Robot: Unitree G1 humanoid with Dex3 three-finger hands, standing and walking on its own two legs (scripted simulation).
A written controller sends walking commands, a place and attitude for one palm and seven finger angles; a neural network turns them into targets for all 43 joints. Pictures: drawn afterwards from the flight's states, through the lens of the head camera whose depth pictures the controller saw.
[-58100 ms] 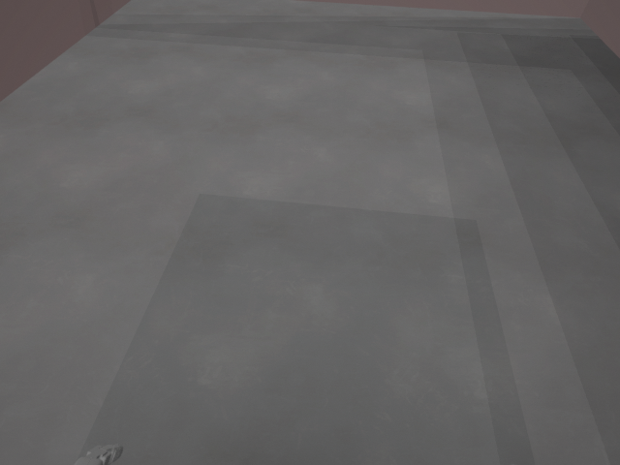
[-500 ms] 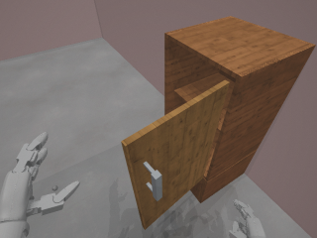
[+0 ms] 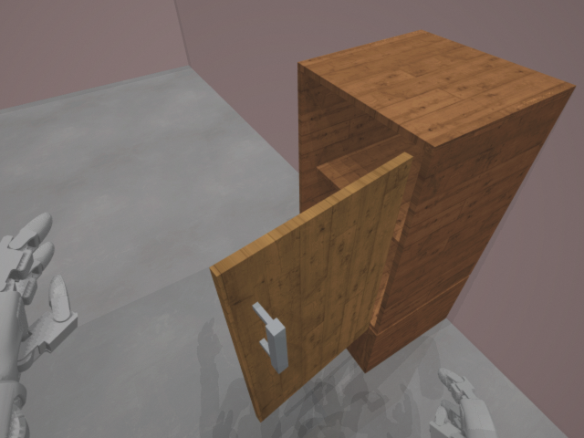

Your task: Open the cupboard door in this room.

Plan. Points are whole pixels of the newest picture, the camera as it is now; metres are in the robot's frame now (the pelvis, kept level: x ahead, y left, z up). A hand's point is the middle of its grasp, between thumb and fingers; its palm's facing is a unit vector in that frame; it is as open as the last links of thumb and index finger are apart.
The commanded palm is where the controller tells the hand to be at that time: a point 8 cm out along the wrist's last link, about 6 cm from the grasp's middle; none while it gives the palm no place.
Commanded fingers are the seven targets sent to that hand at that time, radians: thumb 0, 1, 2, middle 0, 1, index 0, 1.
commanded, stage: draw the hand back to the body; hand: left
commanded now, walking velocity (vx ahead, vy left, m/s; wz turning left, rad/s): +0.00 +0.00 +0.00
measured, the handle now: (269, 338) +0.28 +0.08 -0.04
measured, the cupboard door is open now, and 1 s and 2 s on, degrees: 98 98 98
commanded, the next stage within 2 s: step back with the hand held close in 0.10 s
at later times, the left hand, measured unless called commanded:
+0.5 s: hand (70, 317) +0.19 +0.26 +0.15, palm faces +0.35 -0.79 -0.50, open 7.4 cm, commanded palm +0.13 +0.30 +0.18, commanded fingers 0.00 0.90 0.90 -0.20 -0.30 -0.20 -0.30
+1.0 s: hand out of the picture +0.08 +0.29 +0.16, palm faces +0.46 -0.73 -0.50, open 7.4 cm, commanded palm +0.01 +0.33 +0.18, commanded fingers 0.00 0.90 0.90 -0.20 -0.30 -0.20 -0.30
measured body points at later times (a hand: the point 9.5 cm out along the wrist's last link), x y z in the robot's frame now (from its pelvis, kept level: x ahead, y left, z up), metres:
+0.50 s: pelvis -0.02 +0.00 +0.00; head -0.01 -0.01 +0.45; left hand +0.16 +0.30 +0.18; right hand +0.16 -0.25 -0.08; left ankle -0.01 +0.11 -0.74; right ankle -0.05 -0.10 -0.74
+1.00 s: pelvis -0.11 +0.02 -0.01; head -0.10 +0.02 +0.44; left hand +0.05 +0.33 +0.19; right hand +0.06 -0.21 -0.10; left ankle -0.01 +0.11 -0.74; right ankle -0.05 -0.10 -0.74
